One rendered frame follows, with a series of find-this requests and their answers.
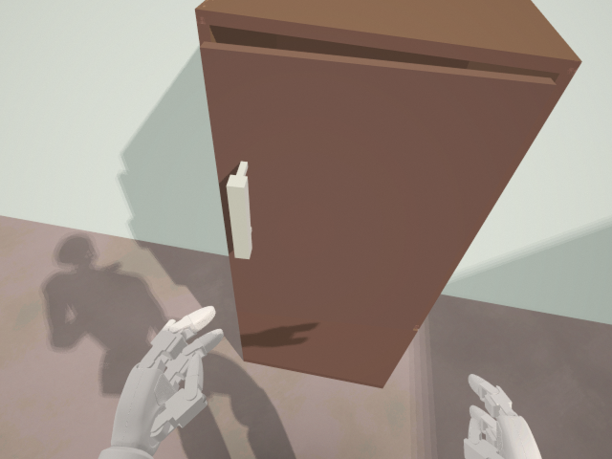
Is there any left robot hand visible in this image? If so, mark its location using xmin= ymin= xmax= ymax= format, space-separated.
xmin=111 ymin=306 xmax=224 ymax=456

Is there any right robot hand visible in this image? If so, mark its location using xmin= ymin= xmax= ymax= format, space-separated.
xmin=464 ymin=374 xmax=542 ymax=459

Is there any cupboard door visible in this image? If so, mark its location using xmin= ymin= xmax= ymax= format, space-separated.
xmin=200 ymin=41 xmax=557 ymax=330

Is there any handle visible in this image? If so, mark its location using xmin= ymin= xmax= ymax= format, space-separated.
xmin=227 ymin=162 xmax=252 ymax=259

